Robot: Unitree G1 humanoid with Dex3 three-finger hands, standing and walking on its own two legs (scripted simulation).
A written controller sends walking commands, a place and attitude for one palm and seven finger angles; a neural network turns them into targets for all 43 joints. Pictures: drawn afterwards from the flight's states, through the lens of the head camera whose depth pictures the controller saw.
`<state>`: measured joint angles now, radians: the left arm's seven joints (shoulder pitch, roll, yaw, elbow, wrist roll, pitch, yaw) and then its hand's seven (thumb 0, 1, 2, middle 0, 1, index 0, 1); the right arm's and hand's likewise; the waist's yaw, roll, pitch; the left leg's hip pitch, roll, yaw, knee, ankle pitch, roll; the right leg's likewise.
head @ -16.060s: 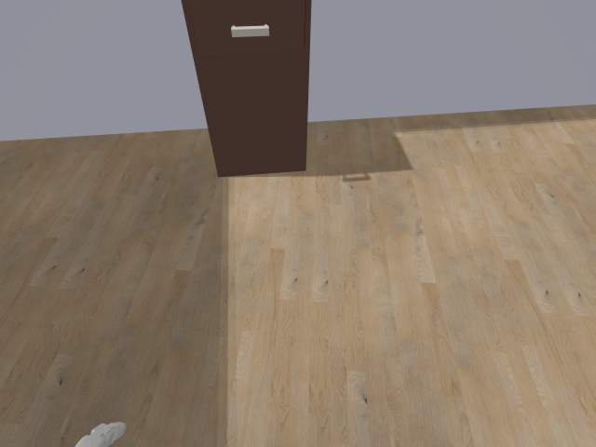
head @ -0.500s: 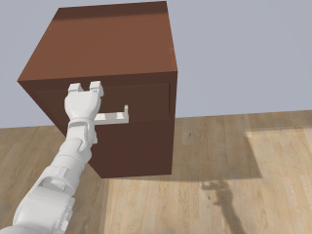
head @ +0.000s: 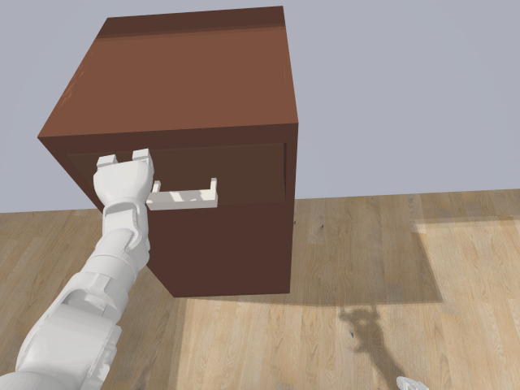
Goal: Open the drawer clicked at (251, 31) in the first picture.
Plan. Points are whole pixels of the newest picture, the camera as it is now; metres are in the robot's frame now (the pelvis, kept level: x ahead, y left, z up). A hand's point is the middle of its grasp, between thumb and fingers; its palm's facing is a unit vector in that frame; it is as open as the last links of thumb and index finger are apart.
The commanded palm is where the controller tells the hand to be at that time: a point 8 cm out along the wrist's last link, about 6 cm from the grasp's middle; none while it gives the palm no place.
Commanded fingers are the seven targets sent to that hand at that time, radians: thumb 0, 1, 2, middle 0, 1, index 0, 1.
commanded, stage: move the hooked fingers above the handle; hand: left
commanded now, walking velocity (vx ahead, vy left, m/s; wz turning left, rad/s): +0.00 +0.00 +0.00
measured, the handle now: (184, 191) +0.48 +0.18 -0.03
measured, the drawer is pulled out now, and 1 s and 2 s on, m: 0.00 0.00 0.00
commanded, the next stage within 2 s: lower the fingers behind the handle in 1.10 s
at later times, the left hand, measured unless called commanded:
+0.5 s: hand (184, 189) +0.44 +0.15 +0.03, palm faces +0.03 +0.02 -1.00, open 13.7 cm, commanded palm +0.40 +0.19 +0.08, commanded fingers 0.00 -0.50 0.30 -0.30 -1.20 -0.30 -1.20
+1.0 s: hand (191, 185) +0.44 +0.14 +0.04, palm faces +0.16 -0.02 -0.99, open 13.7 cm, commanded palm +0.40 +0.19 +0.08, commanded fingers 0.00 -0.50 0.30 -0.30 -1.20 -0.30 -1.20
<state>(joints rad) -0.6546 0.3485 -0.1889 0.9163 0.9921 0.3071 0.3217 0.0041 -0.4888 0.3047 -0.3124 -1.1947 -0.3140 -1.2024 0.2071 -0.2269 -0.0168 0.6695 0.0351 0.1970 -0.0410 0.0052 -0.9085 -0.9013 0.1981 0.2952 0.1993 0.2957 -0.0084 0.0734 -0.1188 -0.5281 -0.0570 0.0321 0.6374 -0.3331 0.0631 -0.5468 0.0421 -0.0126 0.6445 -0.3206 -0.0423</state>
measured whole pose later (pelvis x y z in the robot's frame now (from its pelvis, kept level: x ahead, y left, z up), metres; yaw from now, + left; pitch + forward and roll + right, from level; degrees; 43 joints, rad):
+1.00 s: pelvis -0.01 +0.01 -0.01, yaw -1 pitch +15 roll +0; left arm -0.70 0.23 -0.19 0.90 1.08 0.14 0.52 0.00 -0.49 0.30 -0.43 -1.30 -0.34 -1.25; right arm 0.23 -0.24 -0.03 0.71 0.01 0.18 -0.02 0.01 -0.91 -0.90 0.20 0.29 0.20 0.30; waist -0.04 0.07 -0.14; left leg -0.62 -0.05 0.05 0.72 -0.36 0.07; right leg -0.64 0.04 0.00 0.72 -0.34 -0.04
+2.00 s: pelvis +0.00 +0.01 -0.02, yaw -1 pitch +19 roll -1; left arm -0.57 0.30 -0.11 0.90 1.11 -0.02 0.48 0.00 -0.49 0.30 -0.31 -1.19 -0.27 -1.19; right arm 0.30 -0.25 -0.08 0.69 -0.01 0.14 -0.01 0.01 -0.91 -0.90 0.20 0.30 0.20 0.30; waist -0.04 0.05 -0.17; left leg -0.74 -0.04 0.03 0.83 -0.42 0.07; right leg -0.75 0.05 -0.02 0.80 -0.39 -0.04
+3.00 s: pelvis -0.01 +0.02 -0.04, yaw -1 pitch +20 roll -2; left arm -0.64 0.29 -0.13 0.99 1.10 0.07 0.51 0.00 -0.46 0.32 -0.25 -1.20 -0.30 -1.20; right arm 0.31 -0.23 -0.05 0.68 -0.01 0.13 0.00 0.00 -0.91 -0.90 0.20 0.30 0.20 0.30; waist -0.06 0.05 -0.19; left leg -0.83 -0.04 0.05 0.92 -0.44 0.08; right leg -0.84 0.06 -0.02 0.88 -0.40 -0.03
